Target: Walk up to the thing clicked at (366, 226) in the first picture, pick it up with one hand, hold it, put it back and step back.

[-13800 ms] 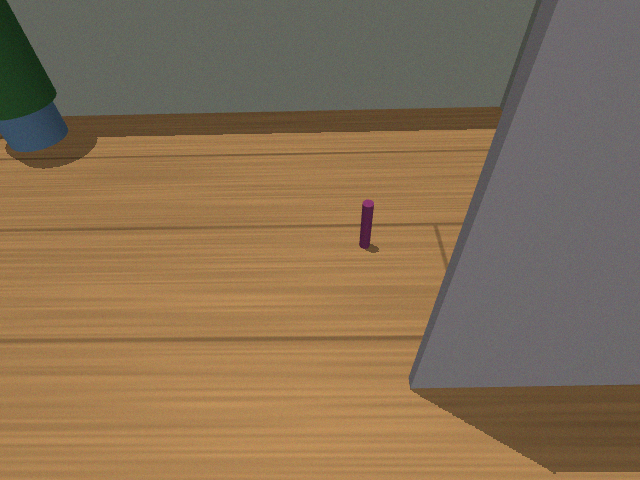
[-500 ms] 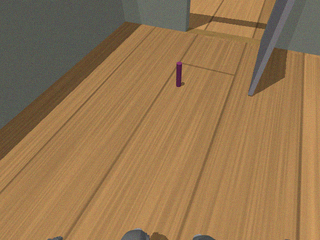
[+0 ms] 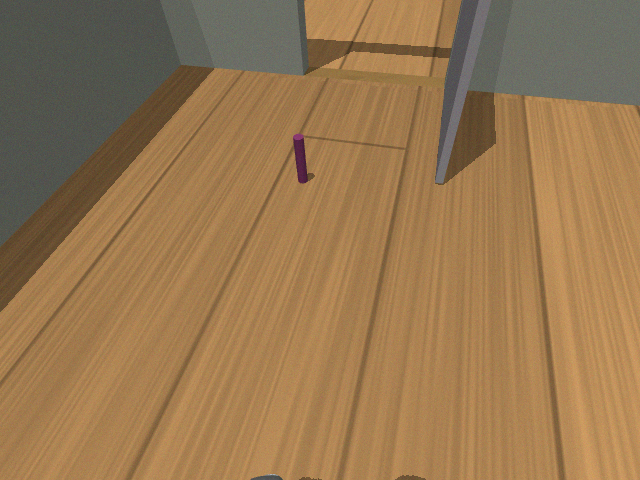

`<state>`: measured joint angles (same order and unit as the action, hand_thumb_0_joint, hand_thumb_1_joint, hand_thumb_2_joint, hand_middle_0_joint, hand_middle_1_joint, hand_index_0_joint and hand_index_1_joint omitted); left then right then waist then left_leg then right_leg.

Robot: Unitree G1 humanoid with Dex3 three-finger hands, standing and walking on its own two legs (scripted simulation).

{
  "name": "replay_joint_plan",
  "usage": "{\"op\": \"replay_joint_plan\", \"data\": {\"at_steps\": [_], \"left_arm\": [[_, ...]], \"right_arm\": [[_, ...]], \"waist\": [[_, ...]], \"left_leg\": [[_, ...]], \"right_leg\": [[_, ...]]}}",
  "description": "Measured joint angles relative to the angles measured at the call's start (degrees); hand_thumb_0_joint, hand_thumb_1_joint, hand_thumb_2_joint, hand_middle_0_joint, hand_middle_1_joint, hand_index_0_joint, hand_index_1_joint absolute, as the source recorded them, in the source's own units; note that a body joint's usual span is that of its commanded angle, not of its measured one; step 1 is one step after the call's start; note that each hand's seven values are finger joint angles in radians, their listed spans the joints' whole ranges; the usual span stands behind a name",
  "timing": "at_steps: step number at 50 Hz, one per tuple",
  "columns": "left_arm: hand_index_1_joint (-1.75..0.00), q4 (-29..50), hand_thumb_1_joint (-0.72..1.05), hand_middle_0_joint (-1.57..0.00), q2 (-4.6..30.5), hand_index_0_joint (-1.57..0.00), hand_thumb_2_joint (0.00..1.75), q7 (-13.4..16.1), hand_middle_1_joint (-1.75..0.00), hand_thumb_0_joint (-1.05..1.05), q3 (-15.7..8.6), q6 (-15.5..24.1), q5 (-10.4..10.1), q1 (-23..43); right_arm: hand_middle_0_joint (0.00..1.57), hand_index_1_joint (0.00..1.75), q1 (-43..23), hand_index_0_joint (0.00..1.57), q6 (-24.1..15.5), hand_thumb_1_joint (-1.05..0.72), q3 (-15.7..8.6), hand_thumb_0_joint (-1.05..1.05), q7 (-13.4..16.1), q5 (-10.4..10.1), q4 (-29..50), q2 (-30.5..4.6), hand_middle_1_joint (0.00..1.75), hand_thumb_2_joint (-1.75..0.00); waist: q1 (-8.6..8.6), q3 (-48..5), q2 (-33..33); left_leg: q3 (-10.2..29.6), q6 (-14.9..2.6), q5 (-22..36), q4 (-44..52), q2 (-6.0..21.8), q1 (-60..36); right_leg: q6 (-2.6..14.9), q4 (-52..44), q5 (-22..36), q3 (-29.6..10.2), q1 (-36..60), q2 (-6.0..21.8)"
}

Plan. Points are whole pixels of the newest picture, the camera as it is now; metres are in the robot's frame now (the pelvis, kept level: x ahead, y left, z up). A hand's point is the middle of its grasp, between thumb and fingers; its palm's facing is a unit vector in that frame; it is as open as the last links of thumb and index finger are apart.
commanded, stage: walk up
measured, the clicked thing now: (300, 159) +1.44 +0.14 -0.62
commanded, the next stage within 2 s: stand in 0.76 s
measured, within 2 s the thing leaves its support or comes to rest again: neither
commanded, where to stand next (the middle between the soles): +0.07 +0.04 m, yaw -3 degrees
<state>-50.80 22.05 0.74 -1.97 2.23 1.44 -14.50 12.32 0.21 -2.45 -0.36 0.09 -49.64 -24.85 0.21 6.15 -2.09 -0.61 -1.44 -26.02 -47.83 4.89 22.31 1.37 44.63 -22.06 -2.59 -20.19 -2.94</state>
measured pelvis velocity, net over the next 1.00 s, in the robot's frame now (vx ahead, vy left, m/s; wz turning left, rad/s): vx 0.01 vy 0.03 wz -0.06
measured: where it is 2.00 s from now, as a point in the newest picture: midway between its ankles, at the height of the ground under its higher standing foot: outside the picture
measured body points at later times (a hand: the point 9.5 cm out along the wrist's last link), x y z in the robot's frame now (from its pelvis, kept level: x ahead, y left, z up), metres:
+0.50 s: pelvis +0.00 +0.02 +0.02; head +0.01 +0.02 +0.47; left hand +0.13 +0.32 -0.10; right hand +0.06 -0.29 -0.11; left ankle +0.03 +0.16 -0.71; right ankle +0.02 -0.11 -0.71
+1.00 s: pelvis +0.01 +0.03 +0.04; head +0.03 +0.03 +0.49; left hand +0.13 +0.32 -0.09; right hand +0.08 -0.28 -0.09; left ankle +0.03 +0.16 -0.71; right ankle +0.02 -0.11 -0.71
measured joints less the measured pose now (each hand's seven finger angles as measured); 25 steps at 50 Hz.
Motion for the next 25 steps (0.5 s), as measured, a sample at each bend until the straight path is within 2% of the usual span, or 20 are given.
{"op": "replay_joint_plan", "data": {"at_steps": [1, 2, 4, 6, 10, 17, 25], "left_arm": [[-0.30, -0.3, 0.91, -0.21, -0.3, -0.20, 0.90, -0.1, -0.30, 0.01, 0.3, -0.1, -0.2, 0.3], [-0.30, -0.7, 0.91, -0.21, -0.4, -0.20, 0.90, -0.1, -0.30, 0.01, 0.6, -0.4, -0.3, 0.8], [-0.30, -1.7, 0.91, -0.21, -0.9, -0.20, 0.90, -0.1, -0.30, 0.01, 0.9, -0.8, -0.8, 2.1], [-0.30, -2.7, 0.91, -0.21, -1.4, -0.20, 0.90, -0.2, -0.30, 0.01, 1.2, -0.7, -0.8, 3.1], [-0.30, -4.7, 0.91, -0.21, -1.6, -0.20, 0.90, -0.5, -0.30, 0.01, 1.5, -0.3, -0.8, 4.6], [-0.30, -7.9, 0.91, -0.21, -2.0, -0.20, 0.90, -0.7, -0.30, 0.01, 1.8, -0.7, -1.2, 7.5], [-0.30, -10.8, 0.91, -0.21, -1.0, -0.20, 0.90, -0.6, -0.30, 0.01, 1.6, -1.2, -1.4, 9.0]], "right_arm": [[0.20, 0.30, -0.2, 0.20, -0.4, -0.90, 0.1, 0.01, 0.0, 0.0, -0.3, 0.1, 0.30, -0.89], [0.20, 0.30, -0.6, 0.20, -0.8, -0.90, 0.1, 0.01, 0.0, 0.1, -0.8, 0.5, 0.30, -0.89], [0.20, 0.30, -1.1, 0.20, -1.2, -0.91, 0.5, 0.01, -0.2, 0.2, -1.8, 1.3, 0.30, -0.89], [0.20, 0.30, -1.5, 0.20, -1.1, -0.90, 1.1, 0.01, -0.6, 0.1, -3.1, 1.9, 0.30, -0.89], [0.21, 0.30, -2.6, 0.20, -0.7, -0.90, 2.2, 0.01, -1.1, 0.1, -5.7, 3.4, 0.30, -0.89], [0.21, 0.30, -4.4, 0.20, -1.2, -0.90, 2.7, 0.01, -1.2, 0.0, -9.7, 3.9, 0.30, -0.89], [0.21, 0.30, -6.5, 0.20, -0.7, -0.90, 2.3, 0.01, -1.1, 0.1, -12.7, 4.0, 0.30, -0.89]], "waist": [[0.07, -0.2, 0.1], [0.15, -0.1, 0.7], [0.19, -0.4, 1.4], [0.24, -0.9, 0.9], [0.55, -2.3, 1.8], [0.67, -2.7, 1.7], [0.54, -2.2, 2.1]], "left_leg": [[-0.2, 0.09, 3.2, 2.7, -0.2, -1.1], [-0.7, 1.52, 5.4, 3.9, -0.7, -1.7], [-1.4, 3.11, 6.0, 5.0, -1.1, -2.4], [-1.4, 3.43, 5.9, 5.4, -0.4, -2.8], [-2.3, 2.99, 6.9, 8.0, -0.6, -4.2], [-4.3, 2.86, 9.4, 13.4, -0.8, -7.2], [-5.5, 2.70, 11.1, 17.5, -0.8, -9.7]], "right_leg": [[-0.21, 0.4, -0.2, -0.3, -0.2, 0.1], [-0.48, 0.9, -0.4, -0.8, -0.4, 0.6], [-0.90, 0.6, -0.1, -1.6, -0.2, 1.1], [-0.95, -1.1, 0.8, -1.6, 0.7, 0.5], [-1.06, -3.5, 2.0, -2.4, 1.7, 0.7], [-2.04, -9.0, 5.1, -4.3, 4.0, 0.9], [-2.38, -13.0, 7.2, -5.4, 6.1, 1.0]]}}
